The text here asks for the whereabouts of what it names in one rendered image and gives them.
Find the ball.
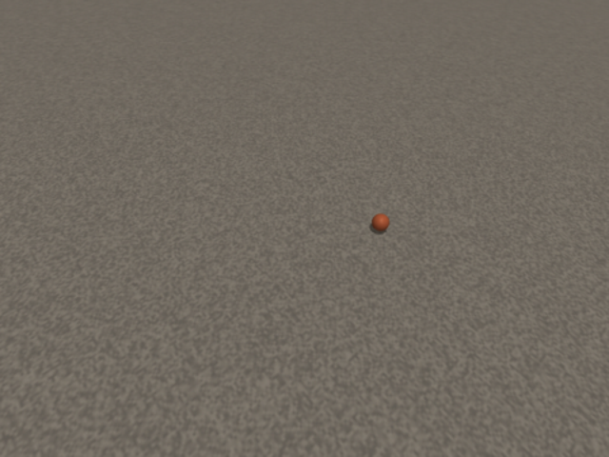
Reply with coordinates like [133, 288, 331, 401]
[372, 213, 389, 231]

